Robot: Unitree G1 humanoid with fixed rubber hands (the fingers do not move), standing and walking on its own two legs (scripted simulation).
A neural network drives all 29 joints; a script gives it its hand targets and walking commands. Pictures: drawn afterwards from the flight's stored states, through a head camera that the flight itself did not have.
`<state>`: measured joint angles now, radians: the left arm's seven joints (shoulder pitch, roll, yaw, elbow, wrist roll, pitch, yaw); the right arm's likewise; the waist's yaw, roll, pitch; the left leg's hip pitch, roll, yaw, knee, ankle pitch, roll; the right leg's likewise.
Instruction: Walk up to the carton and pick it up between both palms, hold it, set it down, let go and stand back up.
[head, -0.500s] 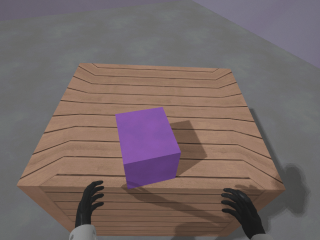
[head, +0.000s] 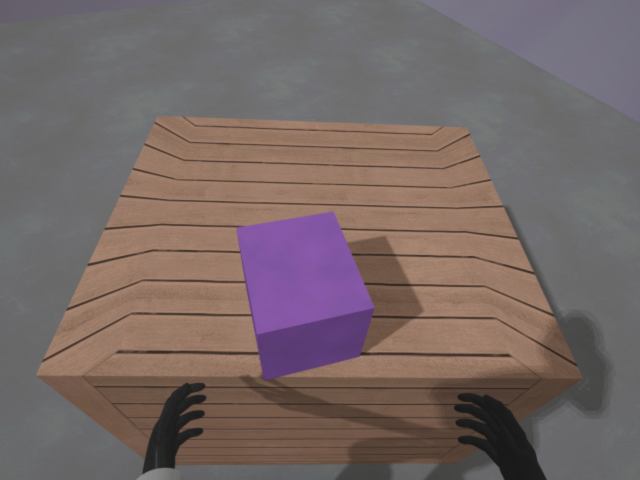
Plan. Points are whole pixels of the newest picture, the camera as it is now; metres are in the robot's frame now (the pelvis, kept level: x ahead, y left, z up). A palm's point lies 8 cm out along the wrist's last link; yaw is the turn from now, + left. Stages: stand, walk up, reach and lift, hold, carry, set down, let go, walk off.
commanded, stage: set down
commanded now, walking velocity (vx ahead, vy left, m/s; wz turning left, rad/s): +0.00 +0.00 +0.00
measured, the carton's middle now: (299, 293) +0.40 +0.05 -0.06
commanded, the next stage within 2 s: let go in 1.38 s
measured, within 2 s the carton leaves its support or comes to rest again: neither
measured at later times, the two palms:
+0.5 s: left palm (147, 468) +0.15 +0.22 -0.06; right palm (510, 478) +0.15 -0.22 -0.06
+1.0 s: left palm (132, 470) +0.15 +0.24 -0.07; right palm out of the picture +0.15 -0.21 -0.08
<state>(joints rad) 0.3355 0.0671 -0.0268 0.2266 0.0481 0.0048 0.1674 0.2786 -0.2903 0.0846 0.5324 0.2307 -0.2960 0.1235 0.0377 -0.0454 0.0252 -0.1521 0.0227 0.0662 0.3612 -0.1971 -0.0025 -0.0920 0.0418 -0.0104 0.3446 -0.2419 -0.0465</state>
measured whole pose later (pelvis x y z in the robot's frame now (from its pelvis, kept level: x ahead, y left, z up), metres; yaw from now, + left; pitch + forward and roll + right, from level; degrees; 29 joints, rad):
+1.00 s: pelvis +0.00 +0.01 +0.00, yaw -1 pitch -2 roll +0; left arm 0.25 0.19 0.02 0.43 0.00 0.08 0.05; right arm 0.21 -0.19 0.02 0.70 0.07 -0.23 0.05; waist 0.03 -0.03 0.06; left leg -0.13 0.02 0.07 0.36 -0.20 0.01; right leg -0.06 0.04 0.00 0.32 -0.23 -0.03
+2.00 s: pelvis +0.00 +0.01 +0.00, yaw +0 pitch -1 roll +0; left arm 0.16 0.25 0.02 0.69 0.03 0.01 0.01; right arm 0.16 -0.26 -0.01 0.85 -0.03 -0.09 0.00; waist 0.00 -0.02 0.04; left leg -0.18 0.02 0.05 0.44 -0.24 0.01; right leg -0.12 0.04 -0.02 0.41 -0.28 -0.03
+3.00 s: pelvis -0.02 +0.02 +0.00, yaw +1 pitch -3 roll +0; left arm 0.16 0.33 0.01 1.07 0.02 -0.03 0.01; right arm 0.15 -0.34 0.00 1.07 -0.01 -0.02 -0.01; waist 0.00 0.00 0.04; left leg -0.12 -0.02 0.03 0.34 -0.16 0.03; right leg -0.05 0.00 -0.03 0.31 -0.21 -0.01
